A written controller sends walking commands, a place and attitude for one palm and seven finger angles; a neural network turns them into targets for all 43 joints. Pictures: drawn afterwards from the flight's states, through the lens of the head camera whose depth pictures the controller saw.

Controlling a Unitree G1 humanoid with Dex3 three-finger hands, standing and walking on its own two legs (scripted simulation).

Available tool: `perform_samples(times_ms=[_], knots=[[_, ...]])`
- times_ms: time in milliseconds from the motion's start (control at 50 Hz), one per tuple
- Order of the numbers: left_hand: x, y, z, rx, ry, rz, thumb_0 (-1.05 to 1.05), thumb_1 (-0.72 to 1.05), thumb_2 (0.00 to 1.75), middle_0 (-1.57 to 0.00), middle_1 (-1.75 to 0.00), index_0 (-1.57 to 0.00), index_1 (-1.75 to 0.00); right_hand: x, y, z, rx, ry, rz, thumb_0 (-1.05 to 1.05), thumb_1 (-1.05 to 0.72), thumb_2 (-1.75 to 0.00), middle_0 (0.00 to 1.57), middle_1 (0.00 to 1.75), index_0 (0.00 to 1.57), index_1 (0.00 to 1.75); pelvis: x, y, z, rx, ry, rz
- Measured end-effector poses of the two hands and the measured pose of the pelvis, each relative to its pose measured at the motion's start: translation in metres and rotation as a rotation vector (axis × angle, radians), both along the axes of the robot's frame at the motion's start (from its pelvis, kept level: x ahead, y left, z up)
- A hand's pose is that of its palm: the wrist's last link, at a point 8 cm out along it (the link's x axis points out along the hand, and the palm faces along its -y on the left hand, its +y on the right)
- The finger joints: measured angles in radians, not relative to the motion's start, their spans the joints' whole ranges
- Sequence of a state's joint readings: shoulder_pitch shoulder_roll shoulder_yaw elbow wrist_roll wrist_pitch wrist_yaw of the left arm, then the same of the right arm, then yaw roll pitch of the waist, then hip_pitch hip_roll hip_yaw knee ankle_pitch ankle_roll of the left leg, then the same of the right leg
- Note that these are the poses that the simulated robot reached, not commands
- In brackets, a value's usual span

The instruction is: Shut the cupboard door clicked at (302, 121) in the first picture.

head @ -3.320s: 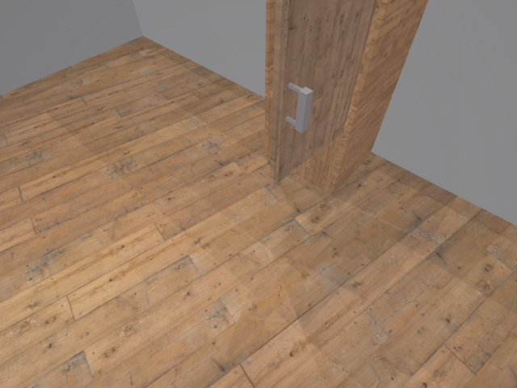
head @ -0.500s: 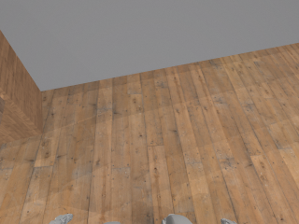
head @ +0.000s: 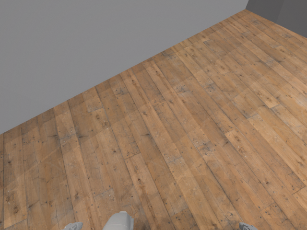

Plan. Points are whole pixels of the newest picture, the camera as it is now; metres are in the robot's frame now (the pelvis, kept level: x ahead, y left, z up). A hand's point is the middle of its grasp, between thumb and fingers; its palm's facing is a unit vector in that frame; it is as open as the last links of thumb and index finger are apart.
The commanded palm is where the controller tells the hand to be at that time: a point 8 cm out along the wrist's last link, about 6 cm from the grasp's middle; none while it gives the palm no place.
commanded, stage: walk around to get in front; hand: left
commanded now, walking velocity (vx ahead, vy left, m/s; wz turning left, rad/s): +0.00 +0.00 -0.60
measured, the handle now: out of the picture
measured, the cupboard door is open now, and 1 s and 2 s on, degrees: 86 86 86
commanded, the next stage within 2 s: walk to a spot facing it in 1.78 s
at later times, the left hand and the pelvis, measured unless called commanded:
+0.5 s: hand (99, 203) +0.20 +0.18 -0.16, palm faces -0.32 -0.92 -0.23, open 7.3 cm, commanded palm none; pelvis +0.03 +0.01 +0.00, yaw -19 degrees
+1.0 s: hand (119, 193) +0.23 +0.13 -0.19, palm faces -0.46 -0.87 -0.17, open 7.3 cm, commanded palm none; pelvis +0.15 -0.04 -0.01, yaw -34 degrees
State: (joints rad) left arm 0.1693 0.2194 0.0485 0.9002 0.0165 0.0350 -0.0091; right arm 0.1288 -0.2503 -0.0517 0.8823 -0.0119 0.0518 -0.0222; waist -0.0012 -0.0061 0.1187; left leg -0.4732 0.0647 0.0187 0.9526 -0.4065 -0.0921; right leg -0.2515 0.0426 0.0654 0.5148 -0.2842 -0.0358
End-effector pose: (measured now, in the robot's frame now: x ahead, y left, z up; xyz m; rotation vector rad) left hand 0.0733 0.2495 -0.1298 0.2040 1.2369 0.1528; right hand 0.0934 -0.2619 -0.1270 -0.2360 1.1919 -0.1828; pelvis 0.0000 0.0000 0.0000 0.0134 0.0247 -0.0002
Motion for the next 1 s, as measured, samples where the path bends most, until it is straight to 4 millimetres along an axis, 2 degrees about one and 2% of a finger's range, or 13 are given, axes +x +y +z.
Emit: perform_samples(times_ms=[100, 160, 260, 340, 440, 560, 620, 660, 720, 840, 920, 1000], knots=[[0.016, 0.01, -0.014, -0.037, 0.005, -0.028, 0.0, 0.91, 0.9, -0.2, -0.3, -0.21, -0.3, 0.013, 0.019, 0.007, -0.015, -0.056, -0.032, 0.01, -0.9, -0.9, 0.2, 0.3, 0.19, 0.3, 0.011, 0.016, -0.005, -0.019, 0.002, -0.053], [0.031, 0.021, -0.027, -0.053, 0.007, -0.045, 0.0, 0.91, 0.9, -0.2, -0.3, -0.21, -0.3, 0.01, 0.03, 0.007, -0.037, -0.079, -0.044, 0.01, -0.9, -0.9, 0.2, 0.3, 0.2, 0.3, 0.016, 0.027, -0.012, -0.031, 0.006, -0.089], [0.06, 0.029, -0.019, -0.055, 0.006, -0.117, 0.0, 0.91, 0.9, -0.2, -0.3, -0.2, -0.3, -0.017, 0.042, 0.017, -0.043, -0.031, -0.085, 0.01, -0.9, -0.9, 0.2, 0.3, 0.2, 0.3, 0.021, 0.033, -0.002, -0.046, 0.004, -0.159], [0.083, 0.027, -0.01, -0.046, 0.003, -0.178, 0.0, 0.91, 0.9, -0.2, -0.3, -0.2, -0.3, -0.046, 0.043, 0.018, -0.031, 0.018, -0.156, 0.01, -0.9, -0.9, 0.2, 0.3, 0.2, 0.3, 0.025, 0.033, 0.004, -0.054, 0.011, -0.213], [0.113, 0.006, -0.003, -0.026, 0.0, -0.276, 0.0, 0.91, 0.9, -0.19, -0.3, -0.2, -0.3, -0.089, 0.036, 0.008, -0.003, 0.071, -0.269, 0.01, -0.9, -0.9, 0.2, 0.3, 0.2, 0.3, 0.028, 0.024, 0.003, -0.047, 0.008, -0.284], [0.152, -0.045, -0.001, 0.005, -0.078, -0.411, 0.0, 0.91, 0.9, -0.19, -0.3, -0.2, -0.3, -0.142, 0.011, -0.023, 0.045, 0.134, -0.399, 0.01, -0.9, -0.9, 0.2, 0.3, 0.2, 0.3, 0.029, -0.003, -0.016, -0.016, -0.001, -0.365], [0.156, -0.065, 0.005, 0.009, -0.104, -0.432, 0.0, 0.91, 0.9, -0.19, -0.3, -0.2, -0.3, -0.151, -0.003, -0.028, 0.056, 0.173, -0.441, 0.01, -0.9, -0.9, 0.2, 0.3, 0.2, 0.3, 0.033, -0.012, -0.014, -0.024, -0.012, -0.384], [0.153, -0.074, 0.009, 0.009, -0.093, -0.436, 0.0, 0.91, 0.9, -0.2, -0.3, -0.2, -0.3, -0.145, -0.011, -0.023, 0.059, 0.161, -0.457, 0.01, -0.9, -0.9, 0.2, 0.3, 0.2, 0.3, 0.037, -0.018, -0.008, -0.018, -0.013, -0.405], [0.146, -0.082, 0.01, 0.002, -0.04, -0.452, 0.0, 0.91, 0.9, -0.2, -0.3, -0.21, -0.3, -0.123, -0.023, -0.011, 0.055, 0.099, -0.472, 0.01, -0.91, -0.9, 0.2, 0.3, 0.19, 0.3, 0.046, -0.026, 0.001, -0.003, -0.007, -0.441], [0.14, -0.087, 0.003, -0.022, 0.077, -0.461, 0.0, 0.91, 0.9, -0.2, -0.3, -0.21, -0.3, -0.061, -0.044, 0.006, 0.029, -0.031, -0.484, 0.01, -0.91, -0.9, 0.2, 0.3, 0.19, 0.3, 0.079, -0.037, 0.006, 0.0, 0.006, -0.506], [0.151, -0.081, -0.007, -0.026, 0.139, -0.446, 0.0, 0.91, 0.9, -0.2, -0.3, -0.21, -0.3, -0.008, -0.053, 0.012, 0.004, -0.097, -0.469, 0.01, -0.91, -0.9, 0.2, 0.3, 0.19, 0.3, 0.111, -0.04, 0.002, -0.008, 0.008, -0.543], [0.181, -0.072, -0.026, -0.023, 0.196, -0.452, 0.0, 0.91, 0.9, -0.2, -0.3, -0.21, -0.3, 0.042, -0.06, 0.012, -0.048, -0.18, -0.464, 0.01, -0.9, -0.9, 0.2, 0.3, 0.19, 0.3, 0.151, -0.041, -0.012, -0.02, 0.009, -0.593]])
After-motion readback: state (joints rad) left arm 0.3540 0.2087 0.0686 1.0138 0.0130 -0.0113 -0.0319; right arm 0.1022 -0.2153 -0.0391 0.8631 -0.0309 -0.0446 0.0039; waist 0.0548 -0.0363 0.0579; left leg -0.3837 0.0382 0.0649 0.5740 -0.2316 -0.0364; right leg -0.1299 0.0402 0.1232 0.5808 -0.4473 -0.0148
